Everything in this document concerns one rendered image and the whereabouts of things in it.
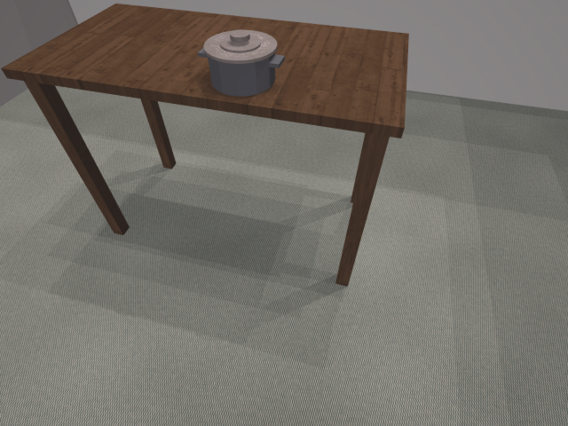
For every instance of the lid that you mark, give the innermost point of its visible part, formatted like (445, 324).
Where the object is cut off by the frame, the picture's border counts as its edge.
(260, 46)

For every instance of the knob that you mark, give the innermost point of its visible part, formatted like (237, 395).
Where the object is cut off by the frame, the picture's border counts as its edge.
(239, 36)

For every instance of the pot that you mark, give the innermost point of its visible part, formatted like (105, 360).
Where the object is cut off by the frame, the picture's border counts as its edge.
(243, 80)

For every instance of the table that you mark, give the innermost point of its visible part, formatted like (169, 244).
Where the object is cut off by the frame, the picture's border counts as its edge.
(336, 77)

